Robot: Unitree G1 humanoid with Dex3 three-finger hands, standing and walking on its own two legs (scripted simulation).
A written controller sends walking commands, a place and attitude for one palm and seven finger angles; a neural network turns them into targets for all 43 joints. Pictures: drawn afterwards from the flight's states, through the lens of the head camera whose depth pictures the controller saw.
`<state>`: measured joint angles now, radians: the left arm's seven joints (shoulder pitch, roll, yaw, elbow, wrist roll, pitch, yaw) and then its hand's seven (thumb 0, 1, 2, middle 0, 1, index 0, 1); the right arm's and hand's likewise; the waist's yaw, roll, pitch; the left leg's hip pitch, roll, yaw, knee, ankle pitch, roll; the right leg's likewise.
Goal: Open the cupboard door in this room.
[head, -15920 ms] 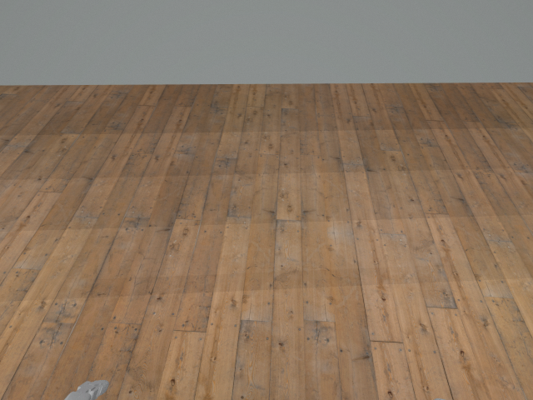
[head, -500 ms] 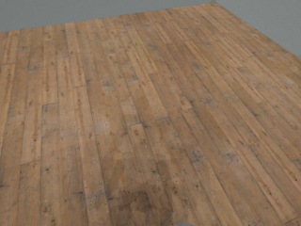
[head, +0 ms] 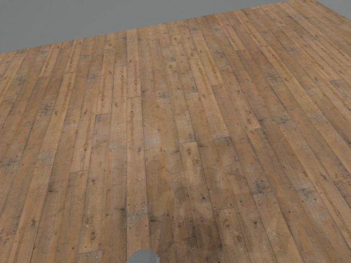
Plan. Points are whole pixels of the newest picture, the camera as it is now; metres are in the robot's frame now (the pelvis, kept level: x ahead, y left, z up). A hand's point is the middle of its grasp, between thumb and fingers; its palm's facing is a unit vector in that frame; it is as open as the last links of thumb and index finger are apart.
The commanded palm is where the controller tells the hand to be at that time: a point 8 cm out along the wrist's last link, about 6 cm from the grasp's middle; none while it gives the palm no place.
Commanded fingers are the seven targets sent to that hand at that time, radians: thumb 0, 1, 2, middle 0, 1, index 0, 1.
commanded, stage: turn or walk to find it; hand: left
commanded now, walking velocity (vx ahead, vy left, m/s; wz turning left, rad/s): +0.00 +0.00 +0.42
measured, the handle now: out of the picture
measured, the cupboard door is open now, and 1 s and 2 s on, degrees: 0 0 0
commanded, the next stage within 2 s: none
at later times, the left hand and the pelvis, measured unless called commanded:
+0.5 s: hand out of the picture -0.02 +0.29 -0.18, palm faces +0.26 -0.94 -0.22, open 7.3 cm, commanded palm none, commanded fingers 0.00 0.90 0.90 -0.20 -0.30 -0.20 -0.30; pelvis -0.03 +0.07 +0.01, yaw +12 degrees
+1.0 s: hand out of the picture -0.02 +0.20 -0.14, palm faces +0.40 -0.87 -0.29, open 7.3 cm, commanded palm none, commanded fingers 0.00 0.90 0.90 -0.20 -0.30 -0.20 -0.30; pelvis -0.04 -0.02 +0.00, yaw +25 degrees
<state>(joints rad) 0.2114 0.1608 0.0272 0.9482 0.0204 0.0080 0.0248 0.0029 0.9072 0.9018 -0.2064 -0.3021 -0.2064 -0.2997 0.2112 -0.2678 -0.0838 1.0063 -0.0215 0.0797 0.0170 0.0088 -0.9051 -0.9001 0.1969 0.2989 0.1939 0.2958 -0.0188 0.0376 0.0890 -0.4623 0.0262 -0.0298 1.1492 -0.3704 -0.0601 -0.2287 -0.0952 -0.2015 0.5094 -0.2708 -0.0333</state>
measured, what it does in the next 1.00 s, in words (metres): steps on the spot, turning left: left foot, then right foot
